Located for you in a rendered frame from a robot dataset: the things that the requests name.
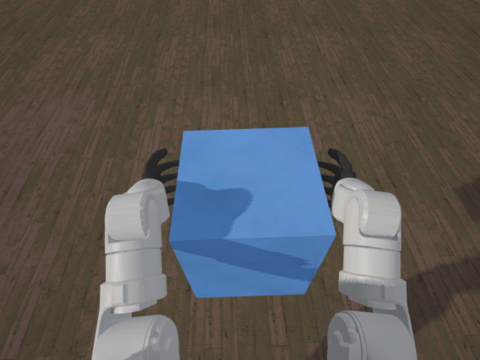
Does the right robot forearm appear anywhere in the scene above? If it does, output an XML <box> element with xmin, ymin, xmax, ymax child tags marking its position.
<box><xmin>331</xmin><ymin>178</ymin><xmax>417</xmax><ymax>360</ymax></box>

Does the carton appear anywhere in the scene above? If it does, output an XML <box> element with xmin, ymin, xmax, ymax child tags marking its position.
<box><xmin>169</xmin><ymin>127</ymin><xmax>336</xmax><ymax>298</ymax></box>

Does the left robot hand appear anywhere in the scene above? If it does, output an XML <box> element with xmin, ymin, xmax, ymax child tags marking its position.
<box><xmin>142</xmin><ymin>148</ymin><xmax>179</xmax><ymax>206</ymax></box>

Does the robot left upper arm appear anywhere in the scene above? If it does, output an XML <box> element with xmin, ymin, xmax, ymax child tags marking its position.
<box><xmin>92</xmin><ymin>315</ymin><xmax>180</xmax><ymax>360</ymax></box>

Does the right robot hand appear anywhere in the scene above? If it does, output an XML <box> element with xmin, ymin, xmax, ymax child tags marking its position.
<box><xmin>317</xmin><ymin>148</ymin><xmax>356</xmax><ymax>208</ymax></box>

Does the robot right upper arm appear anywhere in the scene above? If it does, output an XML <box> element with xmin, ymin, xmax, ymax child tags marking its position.
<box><xmin>327</xmin><ymin>310</ymin><xmax>416</xmax><ymax>360</ymax></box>

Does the left robot forearm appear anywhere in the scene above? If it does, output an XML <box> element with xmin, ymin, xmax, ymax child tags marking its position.
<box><xmin>91</xmin><ymin>178</ymin><xmax>170</xmax><ymax>360</ymax></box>

